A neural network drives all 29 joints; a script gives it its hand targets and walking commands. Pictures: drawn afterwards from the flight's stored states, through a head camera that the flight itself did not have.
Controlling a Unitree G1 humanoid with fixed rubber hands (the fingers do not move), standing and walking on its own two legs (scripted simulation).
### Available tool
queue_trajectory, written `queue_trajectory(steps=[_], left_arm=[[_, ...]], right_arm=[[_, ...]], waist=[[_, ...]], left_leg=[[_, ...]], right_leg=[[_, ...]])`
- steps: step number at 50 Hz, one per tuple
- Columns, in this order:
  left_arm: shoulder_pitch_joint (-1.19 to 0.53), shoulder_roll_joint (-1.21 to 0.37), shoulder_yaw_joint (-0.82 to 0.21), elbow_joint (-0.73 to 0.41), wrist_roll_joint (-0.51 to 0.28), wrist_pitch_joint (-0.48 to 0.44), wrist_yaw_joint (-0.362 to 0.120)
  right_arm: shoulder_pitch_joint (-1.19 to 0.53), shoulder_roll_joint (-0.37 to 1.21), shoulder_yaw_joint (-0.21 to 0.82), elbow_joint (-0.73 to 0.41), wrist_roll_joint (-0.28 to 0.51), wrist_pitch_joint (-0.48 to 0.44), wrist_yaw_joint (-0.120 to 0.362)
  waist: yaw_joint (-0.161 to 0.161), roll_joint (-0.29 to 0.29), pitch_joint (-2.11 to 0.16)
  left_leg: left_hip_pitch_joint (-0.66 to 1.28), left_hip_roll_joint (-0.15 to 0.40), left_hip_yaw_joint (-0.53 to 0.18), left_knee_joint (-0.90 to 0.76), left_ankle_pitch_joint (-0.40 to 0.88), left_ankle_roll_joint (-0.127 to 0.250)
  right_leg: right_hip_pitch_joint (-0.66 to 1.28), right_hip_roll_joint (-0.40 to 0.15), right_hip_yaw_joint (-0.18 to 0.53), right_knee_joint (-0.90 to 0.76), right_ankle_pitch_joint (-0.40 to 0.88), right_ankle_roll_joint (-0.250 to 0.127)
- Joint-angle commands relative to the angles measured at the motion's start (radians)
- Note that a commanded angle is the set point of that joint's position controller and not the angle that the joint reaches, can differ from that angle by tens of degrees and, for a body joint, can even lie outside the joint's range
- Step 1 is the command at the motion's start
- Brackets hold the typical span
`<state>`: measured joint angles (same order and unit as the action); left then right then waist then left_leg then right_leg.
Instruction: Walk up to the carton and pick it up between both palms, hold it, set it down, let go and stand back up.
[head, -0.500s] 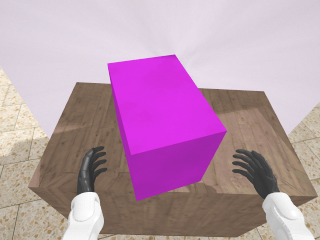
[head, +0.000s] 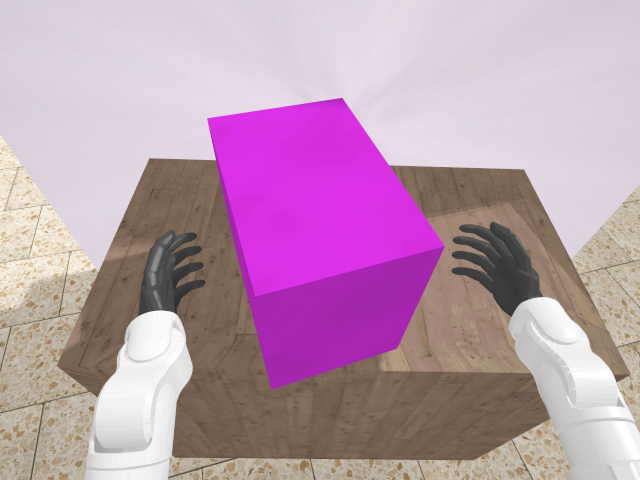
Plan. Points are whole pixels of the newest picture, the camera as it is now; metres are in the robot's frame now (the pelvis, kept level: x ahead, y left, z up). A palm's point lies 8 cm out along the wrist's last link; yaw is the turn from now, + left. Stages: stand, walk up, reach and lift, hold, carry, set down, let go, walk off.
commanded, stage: reach and lift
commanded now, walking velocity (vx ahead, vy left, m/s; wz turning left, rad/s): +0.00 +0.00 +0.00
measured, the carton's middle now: (307, 240) +0.41 +0.05 +0.04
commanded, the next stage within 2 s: none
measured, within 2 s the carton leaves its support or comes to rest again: neither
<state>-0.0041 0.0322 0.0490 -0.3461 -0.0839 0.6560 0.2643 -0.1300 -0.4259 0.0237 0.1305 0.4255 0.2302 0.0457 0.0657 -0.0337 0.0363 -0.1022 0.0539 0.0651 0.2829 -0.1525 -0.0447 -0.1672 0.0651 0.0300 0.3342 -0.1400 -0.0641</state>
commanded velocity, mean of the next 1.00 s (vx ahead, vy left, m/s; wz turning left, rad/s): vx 0.00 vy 0.00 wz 0.00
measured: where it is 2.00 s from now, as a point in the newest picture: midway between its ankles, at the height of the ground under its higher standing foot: outside the picture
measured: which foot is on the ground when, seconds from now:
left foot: down 0.00-1.00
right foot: down 0.00-1.00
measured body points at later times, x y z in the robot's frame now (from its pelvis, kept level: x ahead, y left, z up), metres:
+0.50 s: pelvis +0.01 +0.00 +0.00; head +0.01 +0.01 +0.45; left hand +0.31 +0.22 +0.14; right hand +0.40 -0.19 +0.15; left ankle +0.00 +0.15 -0.75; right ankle +0.02 -0.08 -0.75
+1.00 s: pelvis +0.01 +0.00 +0.00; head +0.02 +0.00 +0.45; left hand +0.36 +0.24 +0.18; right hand +0.47 -0.16 +0.20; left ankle +0.00 +0.15 -0.75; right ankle +0.02 -0.08 -0.75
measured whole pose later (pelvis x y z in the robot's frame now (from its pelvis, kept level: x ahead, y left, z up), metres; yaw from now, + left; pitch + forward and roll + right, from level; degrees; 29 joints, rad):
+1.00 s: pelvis +0.01 +0.00 +0.00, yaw +2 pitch +4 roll +0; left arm -0.59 0.12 0.18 -0.03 -0.12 0.88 0.24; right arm -0.84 -0.53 0.11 0.65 0.48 0.39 0.06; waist 0.11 0.00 -0.07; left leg -0.24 0.05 0.02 0.34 -0.17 -0.04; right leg -0.26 0.07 0.01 0.32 -0.14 -0.06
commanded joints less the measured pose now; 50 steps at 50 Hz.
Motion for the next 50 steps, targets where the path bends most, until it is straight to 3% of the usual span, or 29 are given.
queue_trajectory(steps=[1,6,13,23,28,36,44,50], left_arm=[[-0.374,0.047,0.043,-0.165,-0.007,0.048,0.004],[-0.46,0.054,0.072,-0.13,0.005,0.101,-0.01],[-0.501,0.068,0.104,-0.146,0.023,0.128,-0.042],[-0.641,0.107,0.119,-0.146,0.003,0.15,-0.04],[-0.725,0.134,0.145,-0.046,0.005,0.168,-0.038],[-0.899,0.159,0.137,0.087,-0.015,0.17,-0.022],[-1.025,0.193,0.133,0.132,-0.036,0.161,-0.02],[-1.072,0.218,0.147,0.17,-0.037,0.162,-0.026]], right_arm=[[-0.43,-0.208,-0.09,-0.123,0.009,0.017,-0.008],[-0.524,-0.228,-0.083,-0.042,0.009,0.046,-0.01],[-0.619,-0.255,-0.054,-0.014,0.034,0.051,-0.022],[-0.798,-0.283,-0.047,-0.01,0.061,0.066,-0.017],[-0.887,-0.284,-0.028,0.081,0.063,0.092,-0.014],[-1.047,-0.293,-0.017,0.247,0.055,0.116,0.012],[-1.179,-0.323,-0.018,0.338,0.054,0.113,0.018],[-1.25,-0.335,0.011,0.373,0.073,0.108,0.013]], waist=[[0.009,-0.05,-0.283],[-0.01,-0.04,-0.315],[-0.019,-0.04,-0.371],[0.002,-0.023,-0.445],[0.02,-0.034,-0.444],[0.032,-0.018,-0.471],[0.025,-0.01,-0.563],[0.037,-0.021,-0.6]], left_leg=[[0.05,-0.032,-0.032,-0.017,0.051,0.053],[0.044,-0.038,-0.036,-0.008,0.076,0.046],[0.082,-0.051,-0.043,0.017,0.206,0.033],[0.072,-0.051,-0.042,0.031,0.228,0.027],[0.027,-0.051,-0.04,0.019,0.18,0.035],[-0.043,-0.044,-0.038,0.016,0.104,0.035],[-0.051,-0.046,-0.045,0.043,0.176,0.014],[-0.056,-0.05,-0.051,0.056,0.245,0.006]], right_leg=[[0.059,-0.049,0.075,-0.056,0.03,0.024],[0.084,-0.049,0.074,-0.045,0.099,0.033],[0.143,-0.033,0.048,-0.015,0.324,0.053],[0.133,-0.02,0.037,-0.01,0.333,0.057],[0.139,-0.029,0.05,-0.01,0.318,0.066],[0.119,-0.029,0.048,-0.017,0.183,0.059],[0.159,-0.02,0.028,0.011,0.317,0.068],[0.213,-0.02,0.02,0.034,0.462,0.085]])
